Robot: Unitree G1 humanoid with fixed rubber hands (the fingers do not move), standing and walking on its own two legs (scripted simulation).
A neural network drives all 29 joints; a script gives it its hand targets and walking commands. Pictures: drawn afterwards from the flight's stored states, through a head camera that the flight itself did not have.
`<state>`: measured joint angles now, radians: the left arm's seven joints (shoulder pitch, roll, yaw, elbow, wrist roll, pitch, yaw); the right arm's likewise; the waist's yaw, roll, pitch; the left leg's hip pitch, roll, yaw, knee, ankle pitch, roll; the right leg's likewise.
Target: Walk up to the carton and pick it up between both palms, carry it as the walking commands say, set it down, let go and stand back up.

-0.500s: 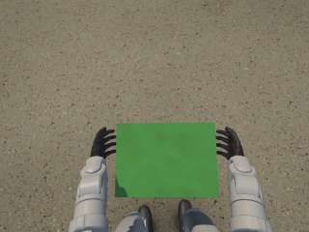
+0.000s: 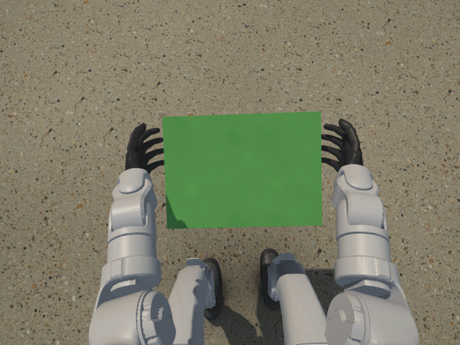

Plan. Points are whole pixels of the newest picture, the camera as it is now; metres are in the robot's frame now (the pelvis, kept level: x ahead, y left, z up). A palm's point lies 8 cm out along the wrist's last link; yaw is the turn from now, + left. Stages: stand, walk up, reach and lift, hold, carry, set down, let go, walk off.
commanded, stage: set down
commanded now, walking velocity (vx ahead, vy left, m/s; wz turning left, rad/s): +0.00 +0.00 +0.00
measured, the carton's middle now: (241, 169) +0.42 +0.00 -0.17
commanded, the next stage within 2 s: none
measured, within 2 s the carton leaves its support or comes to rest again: neither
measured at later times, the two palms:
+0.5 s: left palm (154, 173) +0.42 +0.18 -0.17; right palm (327, 168) +0.42 -0.18 -0.17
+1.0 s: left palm (164, 171) +0.44 +0.18 -0.25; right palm (315, 163) +0.45 -0.18 -0.25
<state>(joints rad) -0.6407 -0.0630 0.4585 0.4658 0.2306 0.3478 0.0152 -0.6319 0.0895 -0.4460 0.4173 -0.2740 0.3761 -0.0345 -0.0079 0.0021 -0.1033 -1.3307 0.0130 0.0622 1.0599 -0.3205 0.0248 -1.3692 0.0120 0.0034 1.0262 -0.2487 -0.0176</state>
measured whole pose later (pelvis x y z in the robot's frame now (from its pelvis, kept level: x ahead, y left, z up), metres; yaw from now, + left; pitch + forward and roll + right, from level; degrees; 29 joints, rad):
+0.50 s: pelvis +0.01 +0.00 -0.06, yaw +2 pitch +49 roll +2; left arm -0.69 -0.06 0.46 0.47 0.23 0.31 0.02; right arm -0.68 0.05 -0.45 0.42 -0.20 0.34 -0.04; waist -0.01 0.00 -0.25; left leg -1.75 0.00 0.06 1.29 -0.39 0.03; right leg -1.79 0.00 0.00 1.27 -0.33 -0.02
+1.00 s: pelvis -0.01 +0.00 -0.14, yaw +3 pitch +53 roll +2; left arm -0.86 -0.01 0.46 0.50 0.22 0.36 0.03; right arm -0.88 -0.05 -0.45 0.52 -0.19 0.36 -0.02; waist -0.01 0.01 -0.23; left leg -2.03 0.00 0.06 1.55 -0.45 0.03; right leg -2.08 0.00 0.00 1.53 -0.38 -0.02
